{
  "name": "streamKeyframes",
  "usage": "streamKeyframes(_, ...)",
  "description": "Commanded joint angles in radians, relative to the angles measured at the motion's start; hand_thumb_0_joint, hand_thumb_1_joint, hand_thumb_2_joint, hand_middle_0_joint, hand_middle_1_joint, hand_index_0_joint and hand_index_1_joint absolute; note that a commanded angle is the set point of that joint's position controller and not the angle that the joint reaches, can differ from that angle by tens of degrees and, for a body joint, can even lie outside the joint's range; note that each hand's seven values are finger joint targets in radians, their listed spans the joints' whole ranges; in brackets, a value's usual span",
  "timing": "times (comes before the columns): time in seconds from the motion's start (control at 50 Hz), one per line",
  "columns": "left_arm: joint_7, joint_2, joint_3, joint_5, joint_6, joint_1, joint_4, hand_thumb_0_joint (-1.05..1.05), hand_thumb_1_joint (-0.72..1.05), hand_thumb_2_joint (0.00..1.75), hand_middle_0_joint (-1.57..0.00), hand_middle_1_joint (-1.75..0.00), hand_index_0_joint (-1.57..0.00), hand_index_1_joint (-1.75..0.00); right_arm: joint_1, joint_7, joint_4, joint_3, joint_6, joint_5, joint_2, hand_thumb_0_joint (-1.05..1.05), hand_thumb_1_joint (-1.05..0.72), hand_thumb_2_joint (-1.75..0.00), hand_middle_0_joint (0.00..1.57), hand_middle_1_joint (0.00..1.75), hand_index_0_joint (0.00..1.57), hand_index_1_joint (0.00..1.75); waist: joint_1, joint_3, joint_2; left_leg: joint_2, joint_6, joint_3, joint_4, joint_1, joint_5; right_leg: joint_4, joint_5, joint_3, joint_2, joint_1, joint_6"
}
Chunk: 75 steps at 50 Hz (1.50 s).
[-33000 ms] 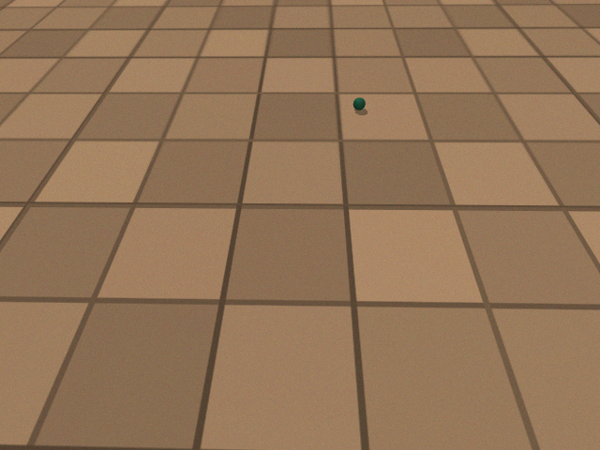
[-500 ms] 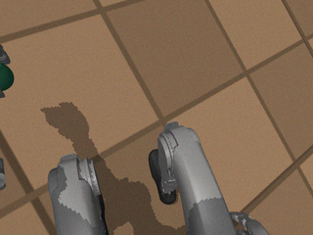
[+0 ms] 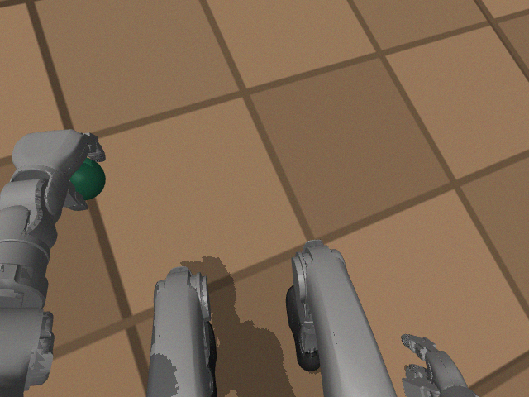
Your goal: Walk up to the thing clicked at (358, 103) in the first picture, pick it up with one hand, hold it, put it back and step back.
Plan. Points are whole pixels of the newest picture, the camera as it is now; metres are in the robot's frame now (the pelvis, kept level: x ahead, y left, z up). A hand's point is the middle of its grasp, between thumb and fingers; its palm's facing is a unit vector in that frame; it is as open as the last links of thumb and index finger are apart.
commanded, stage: lift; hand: left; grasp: from above
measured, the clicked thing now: (81, 178) +0.47 +0.26 -0.14
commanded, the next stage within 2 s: hold in 0.98 s
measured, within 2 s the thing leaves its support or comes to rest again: neither
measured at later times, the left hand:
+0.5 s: hand (26, 167) +0.39 +0.21 +0.10, palm faces -0.45 -0.07 -0.89, open 9.1 cm
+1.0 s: hand out of the picture +0.40 +0.20 +0.19, palm faces -0.46 -0.09 -0.88, open 9.2 cm
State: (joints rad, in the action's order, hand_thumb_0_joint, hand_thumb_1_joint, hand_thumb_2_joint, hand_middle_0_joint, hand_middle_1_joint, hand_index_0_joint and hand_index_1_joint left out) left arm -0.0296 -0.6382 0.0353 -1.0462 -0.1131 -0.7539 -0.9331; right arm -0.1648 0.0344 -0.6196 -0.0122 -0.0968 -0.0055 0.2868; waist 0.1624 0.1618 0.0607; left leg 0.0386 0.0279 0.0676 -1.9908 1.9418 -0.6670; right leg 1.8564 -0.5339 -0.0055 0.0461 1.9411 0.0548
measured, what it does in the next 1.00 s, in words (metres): rises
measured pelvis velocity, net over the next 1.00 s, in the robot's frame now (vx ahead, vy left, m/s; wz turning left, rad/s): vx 0.07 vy -0.02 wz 0.01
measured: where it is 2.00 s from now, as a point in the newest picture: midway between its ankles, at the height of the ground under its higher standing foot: (255, 361)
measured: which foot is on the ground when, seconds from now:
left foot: down 0.00-1.00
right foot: down 0.00-1.00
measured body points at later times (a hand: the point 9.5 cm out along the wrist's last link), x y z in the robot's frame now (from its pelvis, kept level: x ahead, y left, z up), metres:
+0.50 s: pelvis +0.03 -0.02 +0.18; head +0.13 -0.02 +0.62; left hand +0.41 +0.21 +0.15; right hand +0.12 -0.29 +0.05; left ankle +0.07 +0.10 -0.43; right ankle +0.12 -0.16 -0.43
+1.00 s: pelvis +0.07 -0.02 +0.27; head +0.13 -0.03 +0.71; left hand +0.42 +0.20 +0.24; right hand +0.16 -0.29 +0.14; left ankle +0.07 +0.10 -0.43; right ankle +0.12 -0.16 -0.43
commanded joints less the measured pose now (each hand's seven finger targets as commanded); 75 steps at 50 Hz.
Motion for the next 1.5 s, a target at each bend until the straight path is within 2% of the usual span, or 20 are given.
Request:
streamKeyframes(0.0, -0.066, -0.234, -0.070, 0.026, 0.012, -0.366, 0.268, 0.00, 0.76, 0.53, -1.03, -0.60, -1.09, -0.54, -0.175, -0.025, 0.023, 0.088, 0.014, 0.008, 0.195, 0.00, -0.90, -0.90, 0.20, 0.30, 0.20, 0.30, 0.018, 0.703, 0.211, -0.016, -0.006, 0.027, 0.417, -0.635, 0.206, -0.216, 0.152, -0.080, -0.042, -0.454, -0.083)
streamKeyframes(0.18, -0.066, -0.134, -0.029, 0.062, 0.066, -0.155, 0.298, 0.00, 0.77, 0.54, -1.07, -0.57, -1.11, -0.53, -0.126, -0.056, 0.018, 0.087, 0.036, 0.029, 0.147, 0.00, -0.90, -0.90, 0.20, 0.30, 0.20, 0.30, -0.027, 0.595, 0.110, -0.026, -0.006, 0.000, 0.626, -0.780, 0.179, -0.446, 0.135, -0.059, -0.054, -0.729, -0.075)
streamKeyframes(0.2, -0.069, -0.153, -0.042, 0.064, 0.071, -0.136, 0.303, 0.00, 0.76, 0.54, -1.07, -0.56, -1.11, -0.52, -0.122, -0.062, 0.015, 0.088, 0.040, 0.033, 0.147, 0.00, -0.90, -0.90, 0.20, 0.30, 0.20, 0.30, -0.039, 0.584, 0.108, -0.028, -0.008, 0.002, 0.655, -0.808, 0.172, -0.472, 0.129, -0.057, -0.055, -0.753, -0.074)
streamKeyframes(0.3, -0.086, -0.104, -0.015, 0.069, 0.077, -0.058, 0.311, 0.00, 0.73, 0.54, -1.06, -0.57, -1.10, -0.53, -0.124, -0.089, 0.008, 0.080, 0.072, 0.047, 0.119, 0.00, -0.91, -0.90, 0.20, 0.30, 0.20, 0.30, -0.042, 0.486, 0.025, -0.023, 0.001, -0.028, 0.749, -0.865, 0.159, -0.630, 0.106, -0.025, -0.061, -0.921, -0.071)
streamKeyframes(0.4, -0.125, -0.056, 0.008, 0.070, 0.085, -0.035, 0.266, 0.00, 0.72, 0.51, -1.05, -0.56, -1.09, -0.52, -0.122, -0.107, -0.017, 0.081, 0.105, 0.050, 0.109, 0.00, -0.90, -0.90, 0.20, 0.30, 0.20, 0.30, -0.054, 0.384, 0.020, -0.028, -0.007, -0.022, 0.863, -0.967, 0.168, -0.747, 0.111, -0.008, -0.061, -1.007, -0.069)
streamKeyframes(0.58, -0.164, -0.013, 0.045, 0.060, 0.107, -0.012, 0.195, 0.00, 0.72, 0.55, -1.05, -0.59, -1.09, -0.55, -0.121, -0.114, -0.046, 0.087, 0.137, 0.048, 0.100, 0.00, -0.90, -0.90, 0.20, 0.30, 0.20, 0.30, -0.074, 0.317, -0.011, -0.018, -0.005, -0.054, 1.023, -1.126, 0.232, -0.945, 0.144, 0.016, -0.068, -1.225, -0.063)
streamKeyframes(0.64, -0.167, 0.008, 0.059, 0.075, 0.111, -0.022, 0.203, 0.00, 0.73, 0.57, -1.07, -0.58, -1.10, -0.56, -0.114, -0.114, -0.045, 0.088, 0.139, 0.048, 0.098, 0.00, -0.90, -0.90, 0.20, 0.30, 0.20, 0.30, -0.080, 0.285, -0.024, -0.014, -0.003, -0.067, 1.071, -1.168, 0.249, -1.013, 0.153, 0.025, -0.066, -1.288, -0.058)
streamKeyframes(0.76, -0.172, 0.006, 0.056, 0.065, 0.124, -0.002, 0.196, 0.00, 0.79, 0.55, -1.08, -0.62, -1.13, -0.57, -0.112, -0.110, -0.056, 0.098, 0.136, 0.046, 0.102, 0.00, -0.90, -0.90, 0.20, 0.30, 0.20, 0.30, -0.102, 0.290, -0.013, -0.017, -0.012, -0.067, 1.148, -1.306, 0.376, -1.071, 0.284, 0.019, -0.066, -1.384, -0.059)
streamKeyframes(0.96, -0.152, 0.057, 0.087, 0.076, 0.129, 0.023, 0.209, 0.00, 0.77, 0.57, -1.06, -0.64, -1.12, -0.58, -0.098, -0.098, -0.039, 0.100, 0.121, 0.050, 0.098, 0.00, -0.90, -0.90, 0.20, 0.30, 0.20, 0.30, -0.101, 0.231, -0.020, -0.025, -0.022, -0.058, 1.277, -1.462, 0.461, -1.167, 0.344, 0.000, -0.073, -1.465, -0.064)
streamKeyframes(0.98, -0.151, 0.036, 0.079, 0.071, 0.127, 0.019, 0.243, 0.00, 0.79, 0.58, -1.06, -0.65, -1.12, -0.59, -0.092, -0.098, -0.039, 0.101, 0.119, 0.051, 0.098, 0.00, -0.90, -0.90, 0.20, 0.30, 0.20, 0.30, -0.117, 0.242, -0.004, -0.023, -0.024, -0.061, 1.286, -1.479, 0.478, -1.176, 0.358, 0.003, -0.073, -1.481, -0.064)
streamKeyframes(1.0, -0.147, 0.039, 0.079, 0.068, 0.126, 0.025, 0.223, 0.00, 0.78, 0.58, -1.06, -0.65, -1.12, -0.59, -0.097, -0.097, -0.039, 0.103, 0.118, 0.050, 0.098, 0.00, -0.90, -0.90, 0.20, 0.30, 0.20, 0.30, -0.104, 0.234, -0.006, -0.023, -0.025, -0.062, 1.289, -1.482, 0.482, -1.180, 0.362, 0.005, -0.074, -1.474, -0.065)
streamKeyframes(1.02, -0.141, 0.070, 0.098, 0.073, 0.127, 0.051, 0.204, 0.00, 0.77, 0.57, -1.06, -0.64, -1.12, -0.58, -0.095, -0.096, -0.042, 0.101, 0.118, 0.050, 0.095, 0.00, -0.90, -0.90, 0.20, 0.30, 0.20, 0.30, -0.106, 0.215, -0.024, -0.027, -0.028, -0.058, 1.298, -1.487, 0.508, -1.180, 0.376, -0.003, -0.077, -1.482, -0.067)
streamKeyframes(1.06, -0.137, 0.028, 0.075, 0.068, 0.121, 0.017, 0.271, 0.00, 0.78, 0.55, -1.05, -0.64, -1.12, -0.58, -0.096, -0.096, -0.041, 0.111, 0.117, 0.048, 0.102, 0.00, -0.90, -0.90, 0.20, 0.30, 0.20, 0.30, -0.120, 0.269, 0.013, -0.027, -0.033, -0.063, 1.303, -1.541, 0.571, -1.184, 0.426, -0.003, -0.079, -1.508, -0.069)
streamKeyframes(1.08, -0.130, 0.051, 0.087, 0.067, 0.123, 0.055, 0.218, 0.00, 0.76, 0.55, -1.05, -0.61, -1.10, -0.55, -0.099, -0.094, -0.040, 0.111, 0.115, 0.050, 0.104, 0.00, -0.90, -0.90, 0.20, 0.30, 0.20, 0.30, -0.106, 0.244, -0.004, -0.030, -0.034, -0.063, 1.309, -1.543, 0.589, -1.184, 0.436, -0.008, -0.079, -1.507, -0.070)
streamKeyframes(1.1, -0.125, 0.062, 0.099, 0.068, 0.119, 0.031, 0.271, 0.00, 0.74, 0.54, -1.03, -0.60, -1.09, -0.54, -0.094, -0.094, -0.035, 0.108, 0.114, 0.051, 0.098, 0.00, -0.90, -0.90, 0.20, 0.30, 0.20, 0.30, -0.113, 0.241, -0.007, -0.027, -0.031, -0.062, 1.316, -1.544, 0.594, -1.194, 0.448, -0.005, -0.079, -1.524, -0.068)
streamKeyframes(1.12, -0.121, 0.037, 0.086, 0.060, 0.118, 0.024, 0.267, 0.00, 0.74, 0.54, -1.04, -0.59, -1.09, -0.54, -0.092, -0.094, -0.035, 0.109, 0.111, 0.050, 0.103, 0.00, -0.90, -0.90, 0.20, 0.30, 0.20, 0.30, -0.114, 0.231, -0.008, -0.022, -0.030, -0.065, 1.320, -1.540, 0.588, -1.205, 0.449, -0.001, -0.078, -1.531, -0.067)
streamKeyframes(1.3, -0.076, 0.055, 0.091, 0.057, 0.110, 0.108, 0.292, 0.00, 0.71, 0.58, -1.05, -0.56, -1.08, -0.53, -0.076, -0.087, -0.010, 0.113, 0.097, 0.054, 0.105, 0.00, -0.90, -0.90, 0.20, 0.30, 0.20, 0.30, -0.123, 0.197, -0.034, -0.024, -0.033, -0.073, 1.366, -1.596, 0.657, -1.239, 0.501, -0.005, -0.079, -1.590, -0.068)
streamKeyframes(1.34, -0.073, 0.020, 0.075, 0.056, 0.107, 0.060, 0.347, 0.00, 0.72, 0.57, -1.04, -0.58, -1.08, -0.54, -0.070, -0.088, -0.004, 0.115, 0.095, 0.055, 0.107, 0.00, -0.90, -0.90, 0.20, 0.30, 0.20, 0.30, -0.134, 0.221, -0.013, -0.025, -0.034, -0.072, 1.375, -1.615, 0.671, -1.243, 0.511, -0.004, -0.080, -1.603, -0.068)
streamKeyframes(1.38, -0.067, 0.044, 0.084, 0.048, 0.113, 0.122, 0.313, 0.00, 0.70, 0.61, -1.06, -0.55, -1.08, -0.53, -0.070, -0.085, 0.000, 0.114, 0.092, 0.055, 0.103, 0.00, -0.90, -0.90, 0.20, 0.30, 0.20, 0.30, -0.135, 0.196, -0.027, -0.021, -0.033, -0.076, 1.379, -1.609, 0.679, -1.246, 0.522, -0.001, -0.077, -1.610, -0.067)
streamKeyframes(1.48, -0.052, 0.027, 0.074, 0.053, 0.116, 0.108, 0.365, 0.00, 0.71, 0.61, -1.06, -0.55, -1.08, -0.53, -0.059, -0.085, 0.008, 0.115, 0.085, 0.057, 0.106, 0.00, -0.90, -0.90, 0.20, 0.30, 0.20, 0.30, -0.137, 0.205, -0.013, -0.021, -0.030, -0.083, 1.397, -1.641, 0.696, -1.261, 0.542, 0.003, -0.075, -1.630, -0.065)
